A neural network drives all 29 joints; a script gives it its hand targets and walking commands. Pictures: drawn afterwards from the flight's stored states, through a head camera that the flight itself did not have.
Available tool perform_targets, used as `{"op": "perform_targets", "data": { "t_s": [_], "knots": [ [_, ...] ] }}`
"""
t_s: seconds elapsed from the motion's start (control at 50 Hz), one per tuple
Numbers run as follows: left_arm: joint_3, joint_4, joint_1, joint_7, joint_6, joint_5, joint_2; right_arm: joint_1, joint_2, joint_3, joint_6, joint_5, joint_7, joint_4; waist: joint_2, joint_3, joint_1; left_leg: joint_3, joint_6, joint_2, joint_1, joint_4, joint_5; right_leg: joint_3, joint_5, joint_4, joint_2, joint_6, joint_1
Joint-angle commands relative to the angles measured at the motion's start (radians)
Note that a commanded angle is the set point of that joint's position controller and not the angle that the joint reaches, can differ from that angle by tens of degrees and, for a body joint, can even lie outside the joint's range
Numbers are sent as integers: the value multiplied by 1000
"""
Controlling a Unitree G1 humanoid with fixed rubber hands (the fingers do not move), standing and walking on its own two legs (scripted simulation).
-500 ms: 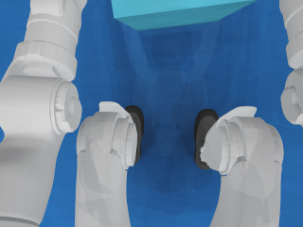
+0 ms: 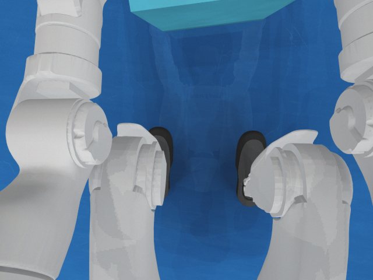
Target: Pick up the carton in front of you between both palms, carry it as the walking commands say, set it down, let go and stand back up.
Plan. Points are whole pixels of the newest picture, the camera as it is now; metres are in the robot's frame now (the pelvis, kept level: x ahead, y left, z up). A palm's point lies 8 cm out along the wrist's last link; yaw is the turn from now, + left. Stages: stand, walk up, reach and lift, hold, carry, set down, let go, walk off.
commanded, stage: reach and lift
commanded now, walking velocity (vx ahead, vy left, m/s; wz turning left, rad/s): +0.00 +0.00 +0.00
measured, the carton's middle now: out of the picture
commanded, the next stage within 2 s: none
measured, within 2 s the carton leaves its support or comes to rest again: leaves its support in 0.08 s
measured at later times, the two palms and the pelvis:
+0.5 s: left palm out of the picture +0.51 +0.15 +0.03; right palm out of the picture +0.52 -0.14 +0.04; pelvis -0.01 +0.01 +0.10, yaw -1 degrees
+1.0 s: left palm out of the picture +0.48 +0.15 +0.17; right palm out of the picture +0.48 -0.15 +0.17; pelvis +0.02 +0.01 +0.21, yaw -2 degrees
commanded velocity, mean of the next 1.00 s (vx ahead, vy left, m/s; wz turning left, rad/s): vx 0.00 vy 0.00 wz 0.00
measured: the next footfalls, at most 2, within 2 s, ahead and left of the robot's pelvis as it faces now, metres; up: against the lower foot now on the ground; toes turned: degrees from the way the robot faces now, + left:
none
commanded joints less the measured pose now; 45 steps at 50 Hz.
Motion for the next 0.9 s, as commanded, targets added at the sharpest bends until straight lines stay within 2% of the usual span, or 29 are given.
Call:
{"op": "perform_targets", "data": {
  "t_s": [0.0, 0.06, 0.1, 0.12, 0.16, 0.2, 0.24, 0.32, 0.38, 0.42, 0.48, 0.54, 0.7, 0.8, 0.88],
  "knots": [
    [-363, -239, -596, -260, 16, -142, -999, -492, 1047, 290, 11, 122, 262, -231, -38, -1405, 20, 103, 44, -84, 634, -152, 428, -75, 400, -171, 81, -17, 646],
    [-415, -360, -614, -244, 33, -177, -1063, -554, 1119, 351, 20, 158, 232, -417, -59, -1803, 18, 112, 35, -95, 740, -157, 600, -78, 607, -171, 88, -10, 847],
    [-434, -438, -599, -238, 54, -176, -1090, -566, 1163, 374, 39, 151, 210, -547, -71, -2071, 25, 110, 30, -107, 783, -181, 693, -74, 736, -183, 94, -3, 971],
    [-439, -461, -586, -241, 68, -174, -1097, -553, 1182, 382, 52, 135, 200, -595, -76, -2186, 23, 113, 25, -115, 770, -196, 696, -67, 769, -196, 98, 0, 1034],
    [-473, -496, -571, -227, 89, -158, -1141, -514, 1219, 392, 77, 109, 183, -623, -82, -2260, 2, 122, 12, -126, 719, -233, 652, -76, 767, -223, 108, 10, 1076],
    [-474, -468, -520, -225, 110, -128, -1173, -439, 1241, 374, 104, 72, 184, -569, -61, -2155, -5, 123, 7, -131, 709, -278, 595, -87, 681, -272, 114, 19, 995],
    [-435, -392, -457, -230, 126, -78, -1206, -343, 1281, 327, 127, 22, 195, -464, -51, -1920, -3, 122, 6, -134, 657, -331, 502, -93, 556, -332, 118, 26, 853],
    [-255, -226, -364, -244, 143, 69, -1216, -229, 1286, 137, 142, -115, 231, -268, -44, -1496, -2, 111, 14, -131, 529, -443, 266, -101, 264, -461, 122, 12, 595],
    [-152, -167, -333, -248, 149, 156, -1192, -213, 1259, 27, 145, -192, 247, -208, -30, -1406, 4, 101, 23, -133, 531, -515, 180, -103, 163, -525, 128, 2, 527],
    [-121, -160, -329, -247, 152, 187, -1190, -214, 1250, -10, 146, -222, 253, -195, -22, -1409, 3, 96, 25, -133, 558, -552, 156, -101, 133, -561, 131, -2, 527],
    [-119, -175, -336, -249, 159, 203, -1210, -222, 1261, -22, 152, -240, 260, -204, -10, -1464, -5, 93, 26, -134, 613, -598, 149, -100, 127, -607, 133, -3, 571],
    [-159, -211, -350, -258, 171, 189, -1251, -228, 1292, 5, 164, -230, 265, -239, 1, -1563, -14, 95, 22, -136, 686, -634, 166, -103, 150, -646, 135, 0, 647],
    [-339, -343, -277, -280, 211, 101, -1361, -162, 1411, 182, 206, -142, 273, -406, -2, -1846, -18, 101, 5, -143, 891, -705, 339, -99, 328, -723, 138, 20, 902],
    [-390, -354, -141, -289, 218, 83, -1393, -45, 1464, 250, 216, -118, 274, -443, -23, -1792, -11, 87, 4, -144, 940, -768, 386, -83, 380, -789, 139, 29, 982],
    [-398, -338, -41, -289, 205, 90, -1410, 46, 1492, 265, 204, -124, 265, -439, -34, -1686, -10, 72, 6, -144, 972, -832, 381, -67, 381, -856, 139, 31, 1026]
  ]
}}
